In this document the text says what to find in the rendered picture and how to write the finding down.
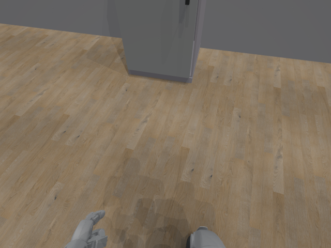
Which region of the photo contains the fridge door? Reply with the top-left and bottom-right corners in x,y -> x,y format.
114,0 -> 198,78

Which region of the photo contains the robot right shin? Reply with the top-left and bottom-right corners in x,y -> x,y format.
196,226 -> 208,231

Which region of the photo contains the robot left hand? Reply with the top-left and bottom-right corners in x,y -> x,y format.
71,210 -> 108,248

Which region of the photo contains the right robot thigh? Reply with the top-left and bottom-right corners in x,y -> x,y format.
190,229 -> 226,248

